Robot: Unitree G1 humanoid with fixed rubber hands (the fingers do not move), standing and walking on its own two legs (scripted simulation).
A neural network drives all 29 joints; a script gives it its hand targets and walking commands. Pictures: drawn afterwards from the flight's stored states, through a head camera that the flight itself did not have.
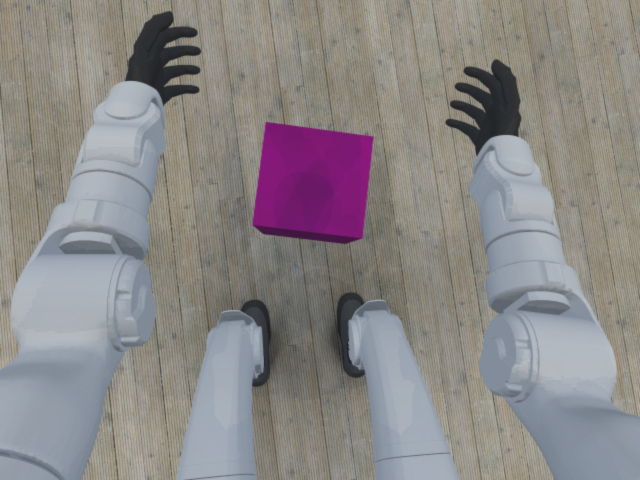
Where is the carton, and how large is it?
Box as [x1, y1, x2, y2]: [252, 122, 372, 243]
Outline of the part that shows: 266,122 252,224 261,232 268,234 342,243 361,238 372,136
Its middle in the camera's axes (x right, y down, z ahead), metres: -0.02 -0.10 +0.86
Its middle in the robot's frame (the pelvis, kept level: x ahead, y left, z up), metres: +0.48 -0.04 -0.51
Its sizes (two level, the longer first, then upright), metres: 0.210 0.200 0.250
